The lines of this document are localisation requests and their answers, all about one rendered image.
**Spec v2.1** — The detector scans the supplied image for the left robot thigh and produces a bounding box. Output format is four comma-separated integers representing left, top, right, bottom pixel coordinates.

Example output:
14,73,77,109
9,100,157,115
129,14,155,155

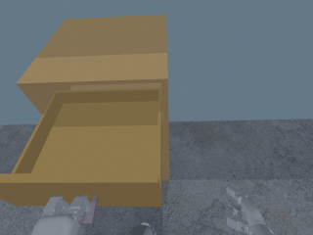
125,224,157,235

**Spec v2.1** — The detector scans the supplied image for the cabinet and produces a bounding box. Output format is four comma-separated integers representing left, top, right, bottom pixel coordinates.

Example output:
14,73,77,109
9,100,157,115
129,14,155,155
17,14,170,181

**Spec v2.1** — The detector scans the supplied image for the handle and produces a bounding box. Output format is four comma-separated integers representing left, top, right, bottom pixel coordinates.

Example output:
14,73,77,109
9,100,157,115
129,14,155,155
39,196,99,226

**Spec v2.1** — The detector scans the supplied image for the drawer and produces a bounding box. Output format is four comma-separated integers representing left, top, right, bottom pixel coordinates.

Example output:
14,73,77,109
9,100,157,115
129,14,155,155
0,88,162,207

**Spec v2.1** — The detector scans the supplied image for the robot left hand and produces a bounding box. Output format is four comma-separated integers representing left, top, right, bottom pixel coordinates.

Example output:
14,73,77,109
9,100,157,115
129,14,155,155
31,195,91,235

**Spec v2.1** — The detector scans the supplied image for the right robot forearm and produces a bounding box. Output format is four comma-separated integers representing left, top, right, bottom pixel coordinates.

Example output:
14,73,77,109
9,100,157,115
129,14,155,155
248,223,274,235

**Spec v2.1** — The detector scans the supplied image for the robot left shin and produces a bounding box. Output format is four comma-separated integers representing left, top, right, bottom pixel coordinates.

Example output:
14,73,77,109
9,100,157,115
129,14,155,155
141,222,151,227

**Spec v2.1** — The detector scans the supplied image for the robot right hand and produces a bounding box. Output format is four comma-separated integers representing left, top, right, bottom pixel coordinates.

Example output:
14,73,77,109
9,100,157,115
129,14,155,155
226,187,265,235

